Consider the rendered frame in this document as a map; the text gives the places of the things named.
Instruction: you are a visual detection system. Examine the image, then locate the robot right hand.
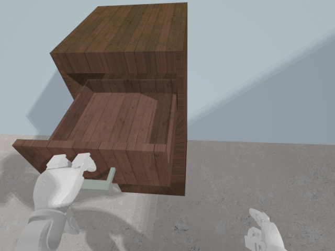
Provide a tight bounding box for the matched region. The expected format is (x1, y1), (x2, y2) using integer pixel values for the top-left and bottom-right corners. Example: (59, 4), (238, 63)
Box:
(244, 208), (284, 251)

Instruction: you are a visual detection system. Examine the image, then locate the left robot forearm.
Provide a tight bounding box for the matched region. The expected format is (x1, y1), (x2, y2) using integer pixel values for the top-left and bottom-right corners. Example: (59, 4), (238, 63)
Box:
(14, 209), (67, 251)

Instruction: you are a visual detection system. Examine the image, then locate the robot left hand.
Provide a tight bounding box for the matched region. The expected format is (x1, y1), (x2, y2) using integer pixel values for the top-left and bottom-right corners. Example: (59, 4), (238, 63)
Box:
(33, 153), (96, 235)

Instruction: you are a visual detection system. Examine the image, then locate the handle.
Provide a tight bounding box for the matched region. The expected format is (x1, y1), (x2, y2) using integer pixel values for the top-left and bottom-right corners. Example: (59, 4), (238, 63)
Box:
(79, 167), (116, 195)

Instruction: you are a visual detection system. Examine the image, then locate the cabinet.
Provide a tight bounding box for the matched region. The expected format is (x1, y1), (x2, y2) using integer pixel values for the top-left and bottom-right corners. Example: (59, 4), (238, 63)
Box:
(50, 2), (187, 196)

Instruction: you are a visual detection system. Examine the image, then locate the drawer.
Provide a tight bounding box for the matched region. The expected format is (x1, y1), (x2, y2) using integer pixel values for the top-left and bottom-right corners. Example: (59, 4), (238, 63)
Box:
(12, 79), (178, 187)

